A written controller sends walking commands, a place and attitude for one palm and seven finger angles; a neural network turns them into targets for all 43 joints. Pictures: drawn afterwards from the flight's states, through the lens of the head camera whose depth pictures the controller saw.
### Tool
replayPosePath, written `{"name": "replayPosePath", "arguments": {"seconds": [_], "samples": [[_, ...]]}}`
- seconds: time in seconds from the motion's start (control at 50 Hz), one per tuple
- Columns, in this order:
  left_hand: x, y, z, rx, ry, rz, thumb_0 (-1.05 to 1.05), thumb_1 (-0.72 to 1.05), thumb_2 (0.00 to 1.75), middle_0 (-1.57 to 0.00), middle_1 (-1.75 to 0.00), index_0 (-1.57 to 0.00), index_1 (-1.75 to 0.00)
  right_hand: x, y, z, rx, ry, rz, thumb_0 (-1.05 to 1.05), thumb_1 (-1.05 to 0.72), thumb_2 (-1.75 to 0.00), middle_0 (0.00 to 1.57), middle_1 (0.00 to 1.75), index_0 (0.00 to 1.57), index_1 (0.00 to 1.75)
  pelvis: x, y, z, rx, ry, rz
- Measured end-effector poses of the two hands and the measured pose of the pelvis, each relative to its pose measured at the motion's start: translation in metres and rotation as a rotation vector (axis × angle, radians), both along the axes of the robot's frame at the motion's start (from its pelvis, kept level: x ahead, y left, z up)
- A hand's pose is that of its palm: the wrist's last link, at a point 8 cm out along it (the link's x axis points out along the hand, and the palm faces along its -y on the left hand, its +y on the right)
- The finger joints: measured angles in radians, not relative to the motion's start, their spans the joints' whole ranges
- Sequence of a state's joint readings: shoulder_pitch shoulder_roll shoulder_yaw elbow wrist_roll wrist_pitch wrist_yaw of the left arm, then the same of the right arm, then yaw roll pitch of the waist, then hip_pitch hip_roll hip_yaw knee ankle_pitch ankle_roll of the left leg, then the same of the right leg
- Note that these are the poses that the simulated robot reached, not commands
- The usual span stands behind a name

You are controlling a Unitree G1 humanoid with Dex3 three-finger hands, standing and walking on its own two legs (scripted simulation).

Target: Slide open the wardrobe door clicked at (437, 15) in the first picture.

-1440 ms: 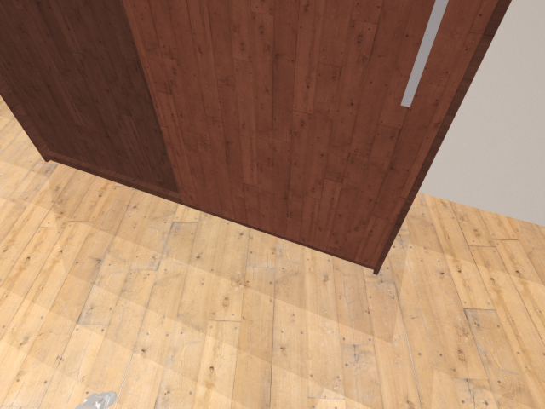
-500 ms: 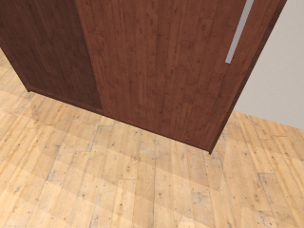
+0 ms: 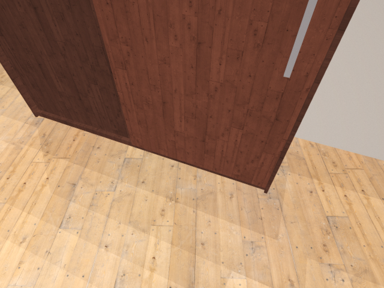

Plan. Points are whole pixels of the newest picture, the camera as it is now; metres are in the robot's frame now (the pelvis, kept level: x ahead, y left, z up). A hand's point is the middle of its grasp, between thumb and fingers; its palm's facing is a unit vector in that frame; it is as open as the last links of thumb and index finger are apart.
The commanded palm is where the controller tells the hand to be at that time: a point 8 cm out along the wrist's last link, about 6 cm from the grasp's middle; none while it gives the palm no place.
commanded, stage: turn to face it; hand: right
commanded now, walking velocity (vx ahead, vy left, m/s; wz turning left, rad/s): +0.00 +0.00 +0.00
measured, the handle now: (301, 33) +0.81 -0.30 +0.18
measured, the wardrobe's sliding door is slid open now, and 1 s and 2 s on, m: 0.00 0.00 0.00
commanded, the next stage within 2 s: take the last steps up to it in 0.74 s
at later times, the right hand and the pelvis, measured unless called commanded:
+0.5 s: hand out of the picture +0.03 -0.23 -0.20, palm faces +0.12 +0.97 -0.23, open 7.4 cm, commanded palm none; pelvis -0.01 -0.02 -0.02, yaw -9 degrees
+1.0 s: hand out of the picture -0.01 -0.21 -0.17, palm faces +0.26 +0.94 -0.24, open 7.4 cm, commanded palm none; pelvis -0.01 -0.01 -0.01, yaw -15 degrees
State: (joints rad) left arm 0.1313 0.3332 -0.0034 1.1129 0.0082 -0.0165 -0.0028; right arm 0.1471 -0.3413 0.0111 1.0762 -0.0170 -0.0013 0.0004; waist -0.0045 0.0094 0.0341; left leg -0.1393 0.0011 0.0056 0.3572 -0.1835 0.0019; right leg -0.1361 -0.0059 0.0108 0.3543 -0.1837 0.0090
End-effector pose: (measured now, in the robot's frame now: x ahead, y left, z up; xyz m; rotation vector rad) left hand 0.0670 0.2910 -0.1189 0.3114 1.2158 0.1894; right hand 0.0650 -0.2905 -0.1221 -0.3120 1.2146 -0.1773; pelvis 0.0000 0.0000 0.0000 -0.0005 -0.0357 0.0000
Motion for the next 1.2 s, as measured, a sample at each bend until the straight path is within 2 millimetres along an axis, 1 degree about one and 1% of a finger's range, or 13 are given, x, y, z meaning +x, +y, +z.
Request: {"name": "replayPosePath", "arguments": {"seconds": [0.2,0.28,0.42,0.52,0.56,0.64,0.7,0.78,0.86,0.94,1.02,1.08,1.2], "samples": [[0.007,-0.004,-0.001,-0.005,-0.005,-0.013,0.01,0.9,0.9,-0.21,-0.3,-0.2,-0.3,0.001,-0.004,0.001,-0.008,-0.002,-0.013,0.0,-0.9,-0.89,0.21,0.3,0.21,0.3,0.001,-0.002,-0.001,-0.001,0.005,-0.013],[0.007,-0.013,-0.008,-0.02,0.015,-0.027,0.01,0.9,0.9,-0.2,-0.3,-0.2,-0.3,-0.003,0.0,-0.004,-0.004,-0.008,-0.043,0.0,-0.9,-0.89,0.2,0.3,0.2,0.3,-0.002,-0.002,-0.004,-0.001,0.013,-0.036],[-0.001,-0.043,-0.024,-0.065,0.069,-0.059,0.01,0.9,0.9,-0.2,-0.3,-0.2,-0.3,-0.029,0.014,-0.023,0.054,0.004,-0.103,0.0,-0.9,-0.89,0.2,0.3,0.2,0.3,-0.009,-0.009,-0.014,0.021,0.022,-0.1],[-0.009,-0.07,-0.027,-0.059,0.098,-0.085,0.01,0.9,0.9,-0.2,-0.3,-0.2,-0.3,-0.053,0.009,-0.046,0.112,0.01,-0.171,0.0,-0.9,-0.89,0.21,0.3,0.21,0.3,-0.014,-0.026,-0.024,0.02,0.013,-0.164],[-0.013,-0.081,-0.025,-0.06,0.098,-0.097,0.01,0.9,0.9,-0.2,-0.3,-0.2,-0.3,-0.062,0.006,-0.05,0.126,0.032,-0.198,0.0,-0.9,-0.89,0.21,0.3,0.21,0.3,-0.016,-0.031,-0.023,0.015,0.016,-0.164],[-0.023,-0.096,-0.015,-0.064,0.118,-0.107,0.01,0.9,0.9,-0.2,-0.3,-0.2,-0.3,-0.078,0.003,-0.041,0.142,0.07,-0.233,0.0,-0.91,-0.89,0.2,0.3,0.2,0.3,-0.02,-0.037,-0.011,0.031,0.035,-0.19],[-0.026,-0.102,-0.011,-0.067,0.131,-0.113,0.01,0.9,0.9,-0.21,-0.3,-0.2,-0.3,-0.087,0.0,-0.034,0.142,0.073,-0.257,0.01,-0.91,-0.89,0.2,0.3,0.2,0.3,-0.021,-0.04,-0.004,0.038,0.05,-0.206],[-0.025,-0.103,-0.01,-0.072,0.125,-0.115,0.01,0.9,0.9,-0.21,-0.3,-0.2,-0.3,-0.097,-0.001,-0.029,0.131,0.078,-0.286,0.0,-0.91,-0.89,0.2,0.3,0.2,0.3,-0.022,-0.039,-0.002,0.034,0.057,-0.227],[-0.022,-0.098,-0.013,-0.082,0.118,-0.124,0.01,0.9,0.9,-0.21,-0.3,-0.2,-0.3,-0.099,0.003,-0.024,0.115,0.067,-0.309,0.0,-0.91,-0.89,0.2,0.3,0.2,0.3,-0.022,-0.032,-0.002,0.025,0.055,-0.251],[-0.017,-0.088,-0.02,-0.102,0.108,-0.136,0.01,0.9,0.9,-0.21,-0.3,-0.2,-0.3,-0.097,0.017,-0.019,0.103,0.038,-0.311,0.0,-0.91,-0.89,0.2,0.3,0.2,0.3,-0.021,-0.021,-0.003,0.009,0.048,-0.264],[-0.011,-0.072,-0.033,-0.136,0.097,-0.13,0.01,0.9,0.9,-0.21,-0.3,-0.2,-0.3,-0.1,0.041,-0.017,0.097,0.02,-0.311,0.0,-0.91,-0.89,0.2,0.3,0.2,0.3,-0.011,-0.005,-0.008,-0.02,0.041,-0.256],[-0.005,-0.062,-0.039,-0.152,0.11,-0.141,0.01,0.9,0.9,-0.2,-0.3,-0.2,-0.3,-0.114,0.064,-0.017,0.1,0.03,-0.349,0.0,-0.91,-0.89,0.2,0.3,0.2,0.3,-0.002,0.006,-0.009,-0.02,0.032,-0.267],[0.026,-0.05,-0.031,-0.16,0.117,-0.161,0.01,0.9,0.9,-0.2,-0.3,-0.2,-0.3,-0.155,0.114,-0.016,0.162,0.164,-0.44,0.0,-0.91,-0.89,0.2,0.3,0.2,0.3,0.025,0.016,-0.001,-0.021,0.033,-0.273]]}}
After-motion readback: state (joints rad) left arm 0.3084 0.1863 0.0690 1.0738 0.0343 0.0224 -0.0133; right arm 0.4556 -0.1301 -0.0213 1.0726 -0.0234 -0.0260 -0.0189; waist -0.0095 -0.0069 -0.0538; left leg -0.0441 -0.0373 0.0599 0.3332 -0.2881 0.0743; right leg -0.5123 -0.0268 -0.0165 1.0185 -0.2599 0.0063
